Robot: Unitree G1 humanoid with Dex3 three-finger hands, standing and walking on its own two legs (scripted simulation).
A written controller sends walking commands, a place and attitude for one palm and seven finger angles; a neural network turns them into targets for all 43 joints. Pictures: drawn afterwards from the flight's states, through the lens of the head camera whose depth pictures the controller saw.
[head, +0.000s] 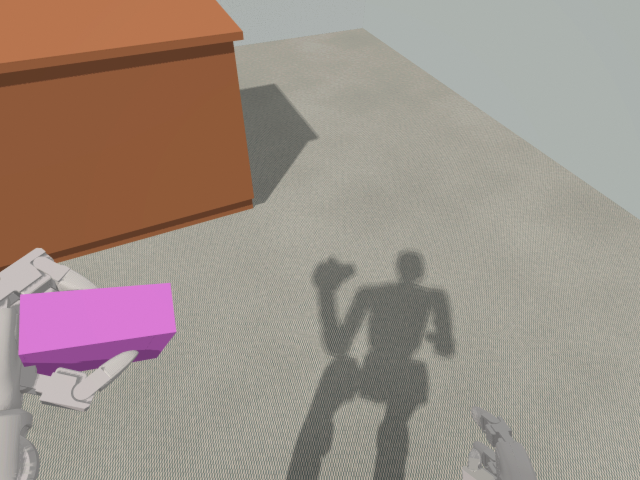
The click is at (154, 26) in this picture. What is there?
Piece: table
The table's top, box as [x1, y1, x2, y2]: [0, 0, 243, 73]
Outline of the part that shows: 0,0 0,73 243,39 242,31 215,0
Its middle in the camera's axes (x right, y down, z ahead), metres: -0.99 -0.70 +1.24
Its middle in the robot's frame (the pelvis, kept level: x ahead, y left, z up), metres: +1.35 +1.07 +0.02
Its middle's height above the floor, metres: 0.79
